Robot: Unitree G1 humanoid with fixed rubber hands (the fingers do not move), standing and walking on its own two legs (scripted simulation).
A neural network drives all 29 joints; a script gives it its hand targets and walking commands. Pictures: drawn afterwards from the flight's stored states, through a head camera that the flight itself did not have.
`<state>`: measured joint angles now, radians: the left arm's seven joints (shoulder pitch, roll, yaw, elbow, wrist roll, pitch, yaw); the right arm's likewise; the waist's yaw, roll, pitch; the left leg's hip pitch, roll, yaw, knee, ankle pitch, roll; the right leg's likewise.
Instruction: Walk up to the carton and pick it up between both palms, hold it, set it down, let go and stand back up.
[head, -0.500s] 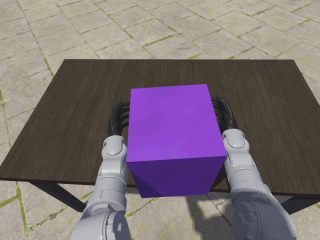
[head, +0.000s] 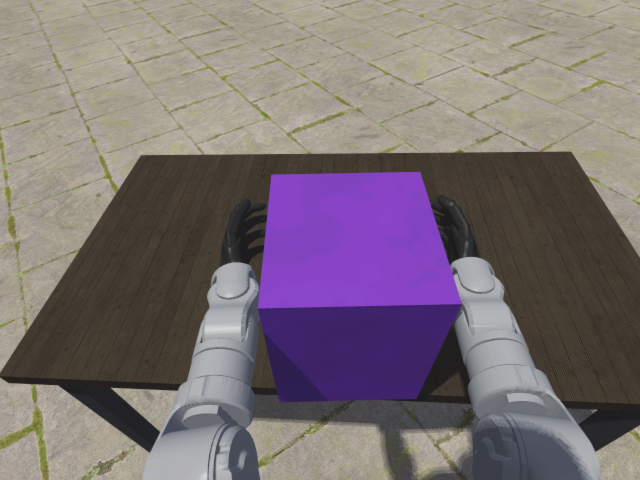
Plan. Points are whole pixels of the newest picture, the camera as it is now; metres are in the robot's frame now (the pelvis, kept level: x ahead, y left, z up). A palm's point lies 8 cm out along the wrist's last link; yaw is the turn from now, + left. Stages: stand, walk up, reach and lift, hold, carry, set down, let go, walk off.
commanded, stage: reach and lift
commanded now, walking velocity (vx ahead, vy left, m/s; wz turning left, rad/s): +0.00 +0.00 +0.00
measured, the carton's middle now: (347, 291) +0.38 -0.01 +0.03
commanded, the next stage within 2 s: none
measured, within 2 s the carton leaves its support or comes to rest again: neither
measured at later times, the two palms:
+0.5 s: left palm (201, 254) +0.33 +0.14 +0.17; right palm (474, 235) +0.34 -0.15 +0.17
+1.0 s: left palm (185, 228) +0.32 +0.14 +0.22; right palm (495, 208) +0.33 -0.15 +0.22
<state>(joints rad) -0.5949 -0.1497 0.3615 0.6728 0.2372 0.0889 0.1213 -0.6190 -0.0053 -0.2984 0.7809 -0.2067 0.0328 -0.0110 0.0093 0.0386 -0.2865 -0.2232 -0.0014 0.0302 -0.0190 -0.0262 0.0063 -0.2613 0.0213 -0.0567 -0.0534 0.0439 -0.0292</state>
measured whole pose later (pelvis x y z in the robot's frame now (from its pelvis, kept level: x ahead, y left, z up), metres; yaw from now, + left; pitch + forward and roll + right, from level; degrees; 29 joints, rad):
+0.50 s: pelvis -0.05 +0.00 +0.00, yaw +0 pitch +5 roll +0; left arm -0.68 -0.12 0.33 0.46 0.21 0.45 0.12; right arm -0.73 -0.01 -0.29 0.58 -0.17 0.39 0.01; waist 0.03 0.01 -0.18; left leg -0.11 -0.01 0.04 0.04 -0.01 0.01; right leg -0.14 0.01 -0.05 -0.01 0.07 -0.03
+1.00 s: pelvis -0.06 +0.00 +0.00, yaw +1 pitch +2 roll +0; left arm -0.82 -0.08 0.39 0.48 0.25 0.60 0.04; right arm -0.84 0.02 -0.36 0.52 -0.24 0.59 0.02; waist 0.01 0.01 -0.17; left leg -0.09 0.00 0.02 0.08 -0.02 0.00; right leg -0.12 0.01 -0.07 0.05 0.04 -0.03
